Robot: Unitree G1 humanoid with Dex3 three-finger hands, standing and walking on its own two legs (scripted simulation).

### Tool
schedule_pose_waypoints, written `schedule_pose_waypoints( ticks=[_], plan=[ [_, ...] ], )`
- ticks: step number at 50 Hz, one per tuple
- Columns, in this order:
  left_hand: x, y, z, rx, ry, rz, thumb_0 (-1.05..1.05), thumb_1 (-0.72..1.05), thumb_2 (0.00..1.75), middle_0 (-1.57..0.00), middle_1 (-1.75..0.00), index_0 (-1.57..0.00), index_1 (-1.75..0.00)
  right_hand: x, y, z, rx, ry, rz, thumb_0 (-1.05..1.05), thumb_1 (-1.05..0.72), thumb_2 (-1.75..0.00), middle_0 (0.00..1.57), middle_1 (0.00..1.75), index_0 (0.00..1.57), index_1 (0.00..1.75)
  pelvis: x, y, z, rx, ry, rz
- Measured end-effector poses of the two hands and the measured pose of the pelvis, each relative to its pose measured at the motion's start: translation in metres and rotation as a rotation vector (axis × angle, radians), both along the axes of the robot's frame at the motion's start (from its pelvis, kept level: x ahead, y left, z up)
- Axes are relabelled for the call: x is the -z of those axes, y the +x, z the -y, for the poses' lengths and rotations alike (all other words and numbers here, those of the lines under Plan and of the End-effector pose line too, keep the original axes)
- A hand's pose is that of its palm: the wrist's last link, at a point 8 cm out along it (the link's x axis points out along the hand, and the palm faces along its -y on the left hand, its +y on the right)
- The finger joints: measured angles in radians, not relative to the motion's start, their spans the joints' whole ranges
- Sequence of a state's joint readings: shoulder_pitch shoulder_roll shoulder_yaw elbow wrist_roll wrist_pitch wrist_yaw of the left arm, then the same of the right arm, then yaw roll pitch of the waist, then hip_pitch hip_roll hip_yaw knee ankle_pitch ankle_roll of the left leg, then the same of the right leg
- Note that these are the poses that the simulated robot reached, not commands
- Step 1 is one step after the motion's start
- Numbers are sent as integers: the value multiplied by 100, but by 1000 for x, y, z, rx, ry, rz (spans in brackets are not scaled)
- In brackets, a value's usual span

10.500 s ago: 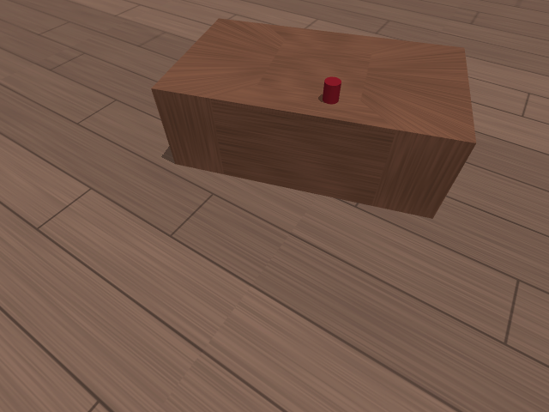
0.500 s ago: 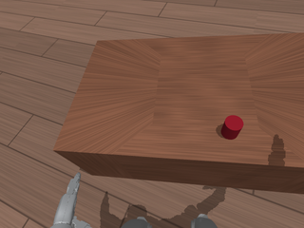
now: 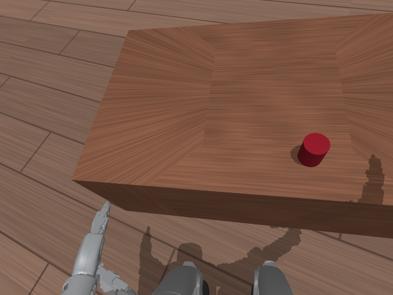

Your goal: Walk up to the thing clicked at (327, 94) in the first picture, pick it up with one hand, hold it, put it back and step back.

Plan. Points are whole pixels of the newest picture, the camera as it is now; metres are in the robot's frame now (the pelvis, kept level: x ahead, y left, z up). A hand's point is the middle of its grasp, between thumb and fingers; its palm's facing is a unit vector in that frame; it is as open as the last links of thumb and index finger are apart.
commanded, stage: approach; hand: right
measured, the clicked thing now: (312, 150) +0.50 -0.23 -0.21
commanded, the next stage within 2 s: close in in 0.32 s
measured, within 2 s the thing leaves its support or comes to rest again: neither
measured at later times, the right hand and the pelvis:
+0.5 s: hand (353, 178) +0.42 -0.31 -0.19, palm faces +0.22 +0.97 +0.05, open 17.7 cm; pelvis -0.04 +0.00 -0.12, yaw +5 degrees
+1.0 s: hand (322, 172) +0.43 -0.24 -0.19, palm faces +0.24 +0.97 +0.04, open 17.7 cm; pelvis -0.05 +0.01 -0.13, yaw +5 degrees
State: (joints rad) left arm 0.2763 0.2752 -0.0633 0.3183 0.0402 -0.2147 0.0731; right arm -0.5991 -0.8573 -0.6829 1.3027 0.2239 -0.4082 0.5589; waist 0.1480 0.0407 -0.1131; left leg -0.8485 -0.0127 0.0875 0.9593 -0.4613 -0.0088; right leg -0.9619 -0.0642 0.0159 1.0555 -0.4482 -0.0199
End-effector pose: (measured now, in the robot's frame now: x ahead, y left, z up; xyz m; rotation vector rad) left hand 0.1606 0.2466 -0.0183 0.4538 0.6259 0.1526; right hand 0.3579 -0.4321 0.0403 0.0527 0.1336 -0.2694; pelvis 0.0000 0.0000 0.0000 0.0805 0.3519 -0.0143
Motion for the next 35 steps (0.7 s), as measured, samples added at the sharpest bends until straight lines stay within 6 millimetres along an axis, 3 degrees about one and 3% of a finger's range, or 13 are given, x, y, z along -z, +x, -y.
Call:
schedule_pose_waypoints(
  ticks=[9, 17, 25, 28, 35],
  plan=[
    [5, -20, -7, 18, 111, 11, 0, -55, 6, -5, -3, -5, -5, 103, 9, -29, 4, 29, 14, -1, 61, -5, 3, 6, 5, 5, 42, -16, -1, -16, 24, -73],
    [20, -38, -18, 13, 213, -1, -1, -54, 6, -6, -4, -5, -5, 167, 26, -46, -19, -6, 41, -2, 61, -5, 3, 6, 5, 5, 82, -33, 2, -35, 54, -136],
    [15, -45, -8, 71, 269, 90, -1, -54, 5, -6, -4, -6, -5, 233, 25, -75, -46, 17, 7, -1, 61, -6, 3, 7, 4, 6, 119, -44, 2, -54, 63, -175],
    [12, -50, -14, 68, 310, 98, 0, -54, 5, -6, -4, -6, -5, 244, 21, -83, -14, 22, 56, -2, 61, -6, 2, 6, 4, 6, 130, -47, 0, -58, 64, -179],
    [17, -59, -18, 44, 311, 102, 0, -53, 4, -6, -5, -7, -5, 243, 25, -103, -44, -16, 87, -2, 61, -6, 1, 6, 4, 6, 141, -53, -5, -46, 65, -177]
  ],
)
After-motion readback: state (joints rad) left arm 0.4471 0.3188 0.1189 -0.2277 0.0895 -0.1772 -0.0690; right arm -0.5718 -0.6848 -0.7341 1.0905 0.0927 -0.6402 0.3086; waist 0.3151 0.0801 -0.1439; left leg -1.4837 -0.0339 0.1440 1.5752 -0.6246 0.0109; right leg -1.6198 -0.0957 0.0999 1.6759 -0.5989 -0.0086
